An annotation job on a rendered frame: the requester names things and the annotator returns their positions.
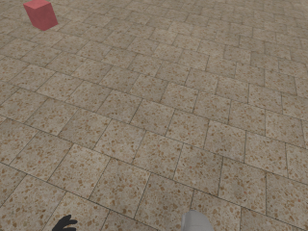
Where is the right robot thigh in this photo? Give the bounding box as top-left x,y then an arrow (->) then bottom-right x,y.
181,211 -> 215,231

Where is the carton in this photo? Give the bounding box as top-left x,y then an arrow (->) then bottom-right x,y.
23,0 -> 59,31

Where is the robot left hand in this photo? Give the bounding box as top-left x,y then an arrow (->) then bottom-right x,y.
52,215 -> 78,231

